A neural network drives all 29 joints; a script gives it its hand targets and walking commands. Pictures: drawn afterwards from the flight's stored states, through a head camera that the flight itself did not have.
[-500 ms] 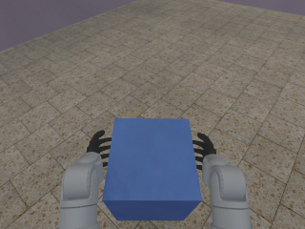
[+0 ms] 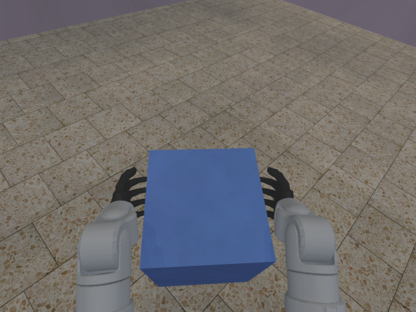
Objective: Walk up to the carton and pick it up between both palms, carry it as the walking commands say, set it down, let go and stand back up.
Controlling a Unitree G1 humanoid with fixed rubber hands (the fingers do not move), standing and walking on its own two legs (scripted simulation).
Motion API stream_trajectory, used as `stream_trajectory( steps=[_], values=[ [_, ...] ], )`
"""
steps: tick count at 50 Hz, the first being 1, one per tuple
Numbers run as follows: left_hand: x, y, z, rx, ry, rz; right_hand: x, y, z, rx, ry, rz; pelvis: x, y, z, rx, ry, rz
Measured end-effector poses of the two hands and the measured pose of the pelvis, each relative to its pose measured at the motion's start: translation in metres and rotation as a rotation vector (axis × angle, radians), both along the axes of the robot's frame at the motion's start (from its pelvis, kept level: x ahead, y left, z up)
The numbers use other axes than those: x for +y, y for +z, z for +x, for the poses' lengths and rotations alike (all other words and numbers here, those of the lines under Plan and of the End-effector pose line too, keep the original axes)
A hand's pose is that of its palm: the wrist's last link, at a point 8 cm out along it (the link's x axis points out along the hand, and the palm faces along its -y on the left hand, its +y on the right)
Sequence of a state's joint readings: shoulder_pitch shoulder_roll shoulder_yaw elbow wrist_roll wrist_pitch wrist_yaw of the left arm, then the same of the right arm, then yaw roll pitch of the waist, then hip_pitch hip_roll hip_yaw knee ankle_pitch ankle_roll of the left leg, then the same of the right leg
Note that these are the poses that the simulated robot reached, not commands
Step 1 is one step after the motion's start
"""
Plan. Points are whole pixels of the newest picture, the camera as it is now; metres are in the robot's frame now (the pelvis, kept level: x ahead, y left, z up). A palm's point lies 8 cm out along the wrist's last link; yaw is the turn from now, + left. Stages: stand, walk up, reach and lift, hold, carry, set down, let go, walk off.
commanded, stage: carry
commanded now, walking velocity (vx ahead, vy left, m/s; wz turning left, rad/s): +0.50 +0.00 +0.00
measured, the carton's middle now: (203, 222) +0.29 +0.01 +0.01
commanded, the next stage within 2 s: none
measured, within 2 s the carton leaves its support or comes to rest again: neither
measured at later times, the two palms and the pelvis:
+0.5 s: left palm (156, 124) +0.53 +0.13 +0.06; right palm (264, 131) +0.54 -0.15 +0.04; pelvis +0.25 -0.02 -0.02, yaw +2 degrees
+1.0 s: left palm (163, 50) +0.91 +0.15 +0.06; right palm (243, 56) +0.90 -0.12 +0.07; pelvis +0.62 +0.02 +0.00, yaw -1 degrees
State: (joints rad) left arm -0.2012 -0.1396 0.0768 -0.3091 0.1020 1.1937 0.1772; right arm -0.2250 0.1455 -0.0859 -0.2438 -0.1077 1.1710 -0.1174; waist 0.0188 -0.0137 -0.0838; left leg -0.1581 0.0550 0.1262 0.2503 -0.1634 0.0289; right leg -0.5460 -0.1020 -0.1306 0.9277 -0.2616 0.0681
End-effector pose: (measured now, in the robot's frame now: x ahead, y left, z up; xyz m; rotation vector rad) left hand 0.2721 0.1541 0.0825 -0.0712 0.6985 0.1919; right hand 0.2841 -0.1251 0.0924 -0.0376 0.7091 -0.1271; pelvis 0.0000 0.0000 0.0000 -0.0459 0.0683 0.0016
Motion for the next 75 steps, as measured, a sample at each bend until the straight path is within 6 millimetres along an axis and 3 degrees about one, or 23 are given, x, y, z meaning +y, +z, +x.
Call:
stream_trajectory(
  steps=[5, 11, 18, 21, 27, 33, 40, 44, 49, 53, 57, 65, 69, 75],
  values=[
    [0.001, 0.009, 0.041, -0.007, -0.048, 0.032, 0.001, 0.0, 0.027, -0.006, -0.042, 0.018, 0.014, 0.0, 0.035, 0.007, 0.0, -0.001],
    [-0.002, -0.005, 0.096, 0.03, -0.067, 0.037, -0.002, -0.014, 0.076, 0.034, -0.06, 0.021, 0.014, -0.007, 0.087, 0.017, 0.003, 0.007],
    [-0.016, -0.028, 0.181, 0.038, -0.04, 0.055, -0.015, -0.043, 0.169, 0.043, -0.04, 0.044, -0.005, -0.027, 0.17, 0.036, 0.009, 0.015],
    [-0.021, -0.034, 0.216, 0.066, -0.024, 0.073, -0.02, -0.054, 0.208, 0.071, -0.023, 0.057, -0.015, -0.027, 0.207, 0.035, 0.027, 0.012],
    [-0.022, -0.017, 0.281, 0.056, 0.017, 0.078, -0.021, -0.039, 0.285, 0.059, 0.015, 0.071, -0.023, -0.011, 0.279, 0.023, 0.035, 0.059],
    [-0.022, -0.003, 0.373, -0.005, 0.002, 0.083, -0.021, -0.026, 0.372, -0.004, -0.005, 0.068, -0.016, -0.013, 0.366, 0.006, 0.023, 0.083],
    [-0.005, -0.029, 0.498, -0.015, -0.038, 0.058, -0.004, -0.043, 0.486, -0.014, -0.043, 0.04, 0.011, -0.042, 0.487, -0.023, -0.002, 0.095],
    [0.002, -0.04, 0.552, 0.084, -0.061, 0.052, 0.003, -0.052, 0.534, 0.084, -0.064, 0.032, 0.021, -0.028, 0.538, -0.03, -0.027, 0.052],
    [0.001, -0.024, 0.619, 0.069, -0.074, 0.024, 0.002, -0.028, 0.598, 0.072, -0.083, 0.012, 0.021, -0.006, 0.603, -0.018, -0.022, 0.011],
    [-0.002, -0.006, 0.678, 0.003, -0.057, 0.023, -0.001, -0.008, 0.661, 0.011, -0.066, 0.009, 0.013, -0.002, 0.662, -0.021, -0.013, -0.006],
    [-0.009, 0.0, 0.737, -0.028, -0.034, 0.04, -0.008, -0.006, 0.727, -0.019, -0.038, 0.01, 0.0, -0.009, 0.727, -0.029, -0.004, -0.005],
    [-0.045, -0.029, 0.87, 0.009, 0.01, 0.081, -0.042, -0.049, 0.87, 0.016, 0.005, 0.049, -0.044, -0.043, 0.866, -0.039, 0.025, 0.025],
    [-0.063, -0.036, 0.919, 0.103, 0.015, 0.096, -0.06, -0.065, 0.917, 0.111, 0.0, 0.073, -0.06, -0.029, 0.912, -0.017, 0.048, 0.059],
    [-0.083, -0.01, 0.999, 0.057, 0.007, 0.104, -0.08, -0.043, 0.993, 0.064, -0.018, 0.089, -0.075, -0.01, 0.984, -0.008, 0.033, 0.093]
  ],
)
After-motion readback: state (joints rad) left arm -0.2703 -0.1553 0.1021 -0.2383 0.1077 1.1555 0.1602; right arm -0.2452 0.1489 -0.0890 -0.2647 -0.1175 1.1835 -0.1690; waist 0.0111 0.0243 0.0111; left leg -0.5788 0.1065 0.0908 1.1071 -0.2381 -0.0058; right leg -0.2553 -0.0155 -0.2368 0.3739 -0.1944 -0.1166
